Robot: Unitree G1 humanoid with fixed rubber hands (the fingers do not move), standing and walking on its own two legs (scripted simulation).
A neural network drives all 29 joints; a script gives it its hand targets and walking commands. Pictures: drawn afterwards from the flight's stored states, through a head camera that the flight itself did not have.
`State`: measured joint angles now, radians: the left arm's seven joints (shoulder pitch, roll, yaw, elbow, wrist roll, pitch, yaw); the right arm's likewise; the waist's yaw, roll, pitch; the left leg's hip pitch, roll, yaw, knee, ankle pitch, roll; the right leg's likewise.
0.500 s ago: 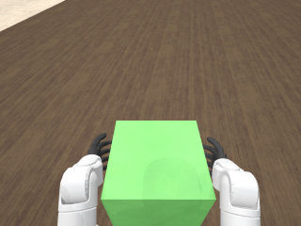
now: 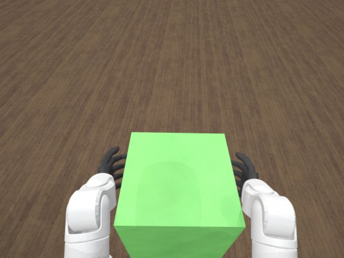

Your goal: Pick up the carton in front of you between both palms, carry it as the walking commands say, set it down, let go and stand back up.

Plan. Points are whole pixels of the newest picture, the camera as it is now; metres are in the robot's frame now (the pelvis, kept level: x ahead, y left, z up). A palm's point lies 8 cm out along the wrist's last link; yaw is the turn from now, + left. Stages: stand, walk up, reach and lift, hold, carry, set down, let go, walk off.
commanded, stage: carry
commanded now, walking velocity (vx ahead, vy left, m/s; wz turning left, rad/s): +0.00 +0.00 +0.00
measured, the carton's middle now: (176, 199) +0.27 +0.00 -0.01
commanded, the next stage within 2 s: hold in 1.58 s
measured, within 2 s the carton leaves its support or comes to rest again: neither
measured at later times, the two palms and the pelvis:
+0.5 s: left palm (122, 138) +0.37 +0.14 +0.09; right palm (248, 145) +0.37 -0.16 +0.09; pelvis +0.10 -0.02 -0.01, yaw +1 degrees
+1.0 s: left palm (123, 152) +0.34 +0.13 +0.07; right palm (249, 159) +0.35 -0.17 +0.06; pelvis +0.08 -0.02 +0.00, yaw +1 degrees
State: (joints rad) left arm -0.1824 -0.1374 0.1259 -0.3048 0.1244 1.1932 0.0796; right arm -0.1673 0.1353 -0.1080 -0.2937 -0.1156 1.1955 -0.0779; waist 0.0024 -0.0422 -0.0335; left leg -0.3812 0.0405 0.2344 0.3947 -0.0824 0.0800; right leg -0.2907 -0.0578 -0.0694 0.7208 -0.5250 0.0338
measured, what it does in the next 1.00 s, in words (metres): steps on the spot: right foot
